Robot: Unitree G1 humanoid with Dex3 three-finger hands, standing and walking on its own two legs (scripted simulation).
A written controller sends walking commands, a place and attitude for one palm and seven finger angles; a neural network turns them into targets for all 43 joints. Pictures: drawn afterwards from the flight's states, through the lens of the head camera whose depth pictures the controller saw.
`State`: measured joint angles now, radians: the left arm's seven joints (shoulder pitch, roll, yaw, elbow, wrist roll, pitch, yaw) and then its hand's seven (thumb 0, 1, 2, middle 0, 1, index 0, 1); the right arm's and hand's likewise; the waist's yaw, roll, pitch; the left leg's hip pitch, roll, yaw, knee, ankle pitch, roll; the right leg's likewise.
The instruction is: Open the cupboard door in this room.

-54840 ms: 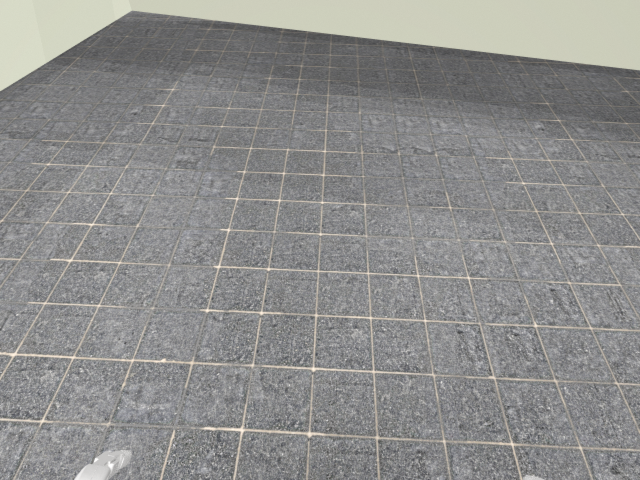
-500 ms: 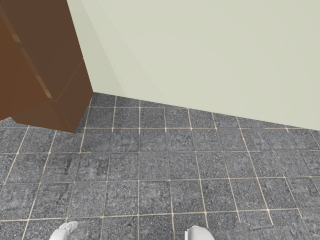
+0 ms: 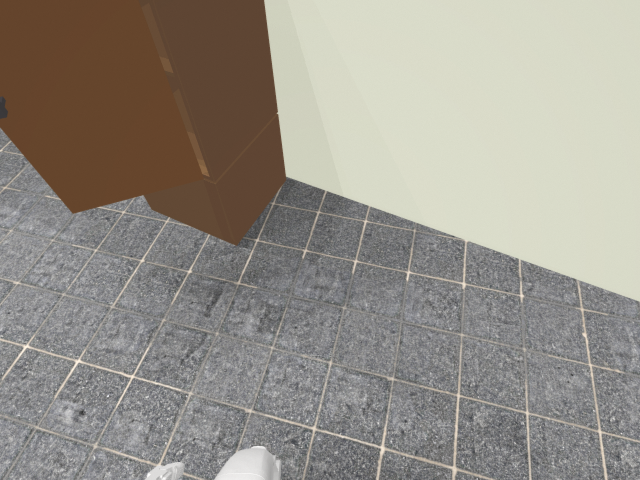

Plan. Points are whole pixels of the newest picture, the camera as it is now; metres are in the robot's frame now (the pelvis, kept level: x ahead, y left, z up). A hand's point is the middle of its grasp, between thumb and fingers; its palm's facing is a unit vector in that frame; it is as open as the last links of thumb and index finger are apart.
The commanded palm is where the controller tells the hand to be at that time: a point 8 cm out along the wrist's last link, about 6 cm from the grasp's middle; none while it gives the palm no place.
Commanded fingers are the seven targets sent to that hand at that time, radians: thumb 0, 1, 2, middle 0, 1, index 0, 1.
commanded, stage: turn to face it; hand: left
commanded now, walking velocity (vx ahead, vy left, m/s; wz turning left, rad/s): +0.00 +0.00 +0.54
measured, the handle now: out of the picture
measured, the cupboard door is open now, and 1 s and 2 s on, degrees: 47 47 47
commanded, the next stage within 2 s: take the last steps up to it in 0.58 s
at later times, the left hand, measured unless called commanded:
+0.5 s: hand out of the picture +0.05 +0.26 -0.17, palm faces +0.23 -0.95 -0.22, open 7.3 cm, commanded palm none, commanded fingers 0.00 0.90 0.90 -0.20 -0.30 -0.20 -0.30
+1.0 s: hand out of the picture -0.03 +0.21 -0.16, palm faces +0.42 -0.88 -0.22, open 7.3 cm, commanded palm none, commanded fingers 0.00 0.90 0.90 -0.20 -0.30 -0.20 -0.30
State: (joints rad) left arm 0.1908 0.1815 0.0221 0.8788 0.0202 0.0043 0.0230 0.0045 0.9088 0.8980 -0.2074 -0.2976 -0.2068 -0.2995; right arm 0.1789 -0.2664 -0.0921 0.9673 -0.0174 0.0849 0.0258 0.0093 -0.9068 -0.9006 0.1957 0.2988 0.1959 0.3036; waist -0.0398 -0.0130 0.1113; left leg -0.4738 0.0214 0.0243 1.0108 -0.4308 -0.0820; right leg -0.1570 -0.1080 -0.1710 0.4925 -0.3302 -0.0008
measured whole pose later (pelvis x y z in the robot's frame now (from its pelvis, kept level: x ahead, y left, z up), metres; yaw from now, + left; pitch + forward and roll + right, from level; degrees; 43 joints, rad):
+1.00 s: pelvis +0.04 +0.04 +0.00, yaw +22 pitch +0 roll +2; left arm 0.33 0.16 0.04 1.02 0.03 -0.05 0.01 0.00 0.92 0.90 -0.21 -0.30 -0.21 -0.30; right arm 0.21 -0.24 -0.08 1.05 -0.03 0.06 0.03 0.01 -0.91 -0.90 0.19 0.30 0.20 0.30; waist 0.02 -0.01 0.05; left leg -0.50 0.06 0.02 0.98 -0.30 -0.06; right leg -0.07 -0.11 -0.16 0.37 -0.29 0.03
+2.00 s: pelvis +0.30 +0.23 +0.00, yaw +19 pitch +0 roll -1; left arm 0.21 0.18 0.06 1.03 0.01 -0.07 0.03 -0.04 0.97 0.90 -0.21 -0.30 -0.21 -0.30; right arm 0.27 -0.13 -0.05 1.08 -0.02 -0.02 -0.01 0.01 -0.91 -0.90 0.20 0.30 0.20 0.30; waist -0.03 0.00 0.08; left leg -0.49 0.10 0.05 0.92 -0.33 -0.03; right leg -0.19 0.01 -0.13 0.42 -0.24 -0.05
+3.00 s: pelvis +0.33 +0.23 +0.00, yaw +17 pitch +0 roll +0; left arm 0.26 0.17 0.03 1.09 0.01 0.01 0.03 0.01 0.92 0.90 -0.21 -0.30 -0.21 -0.30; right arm 0.24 -0.16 -0.03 1.11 -0.02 0.01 -0.03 0.01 -0.91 -0.90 0.20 0.30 0.20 0.30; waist 0.03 -0.04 0.06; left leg -0.18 -0.01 0.06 0.47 -0.29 0.02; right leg -0.19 -0.06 -0.06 0.50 -0.30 0.02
